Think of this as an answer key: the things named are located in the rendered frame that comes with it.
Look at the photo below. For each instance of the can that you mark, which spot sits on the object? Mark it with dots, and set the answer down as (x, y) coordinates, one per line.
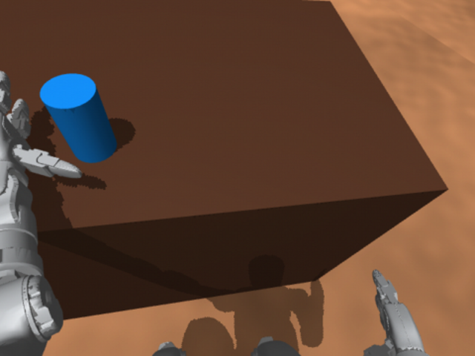
(74, 103)

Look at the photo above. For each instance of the right robot hand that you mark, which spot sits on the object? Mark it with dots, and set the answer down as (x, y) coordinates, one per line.
(401, 331)

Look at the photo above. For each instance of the left robot arm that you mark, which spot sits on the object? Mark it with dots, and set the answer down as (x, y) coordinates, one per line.
(29, 312)

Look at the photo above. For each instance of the left robot hand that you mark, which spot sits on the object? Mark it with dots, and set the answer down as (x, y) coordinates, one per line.
(15, 128)

